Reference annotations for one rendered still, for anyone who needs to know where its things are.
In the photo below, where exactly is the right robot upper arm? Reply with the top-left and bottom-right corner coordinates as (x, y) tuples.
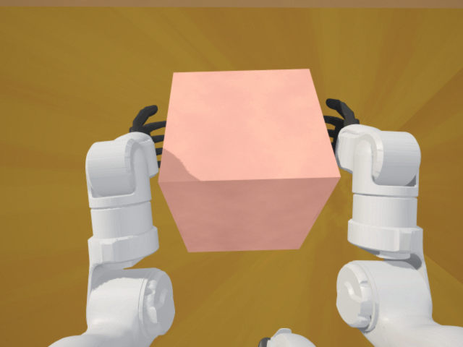
(336, 260), (463, 347)

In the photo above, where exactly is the right robot hand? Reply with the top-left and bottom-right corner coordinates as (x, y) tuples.
(323, 98), (360, 155)

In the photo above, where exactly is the left robot upper arm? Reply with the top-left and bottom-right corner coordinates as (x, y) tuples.
(49, 267), (175, 347)

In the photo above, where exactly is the left robot hand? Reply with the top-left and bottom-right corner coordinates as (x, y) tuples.
(129, 105), (166, 168)

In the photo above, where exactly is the robot right forearm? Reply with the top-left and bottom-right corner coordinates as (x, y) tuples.
(335, 124), (433, 311)

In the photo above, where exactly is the robot left forearm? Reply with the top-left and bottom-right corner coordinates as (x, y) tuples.
(85, 132), (159, 324)

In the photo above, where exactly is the right robot shin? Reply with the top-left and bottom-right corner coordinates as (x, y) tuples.
(273, 328), (292, 337)

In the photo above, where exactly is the carton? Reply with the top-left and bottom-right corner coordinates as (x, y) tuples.
(158, 69), (341, 252)

